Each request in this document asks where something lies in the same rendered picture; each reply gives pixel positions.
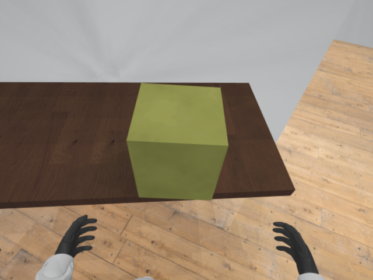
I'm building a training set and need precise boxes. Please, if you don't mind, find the right robot hand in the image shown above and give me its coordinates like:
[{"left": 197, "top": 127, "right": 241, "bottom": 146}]
[{"left": 273, "top": 222, "right": 319, "bottom": 275}]

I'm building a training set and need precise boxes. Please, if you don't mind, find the carton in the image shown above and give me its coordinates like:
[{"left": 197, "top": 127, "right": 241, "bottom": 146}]
[{"left": 126, "top": 83, "right": 228, "bottom": 201}]

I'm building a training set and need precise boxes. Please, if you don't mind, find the table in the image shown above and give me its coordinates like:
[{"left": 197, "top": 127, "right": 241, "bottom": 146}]
[{"left": 0, "top": 82, "right": 295, "bottom": 251}]

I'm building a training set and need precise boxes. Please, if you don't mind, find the left robot forearm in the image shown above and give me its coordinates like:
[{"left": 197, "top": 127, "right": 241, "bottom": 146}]
[{"left": 35, "top": 254, "right": 74, "bottom": 280}]

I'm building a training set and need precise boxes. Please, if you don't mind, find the left robot hand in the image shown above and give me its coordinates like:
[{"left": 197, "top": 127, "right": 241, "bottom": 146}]
[{"left": 54, "top": 215, "right": 97, "bottom": 258}]

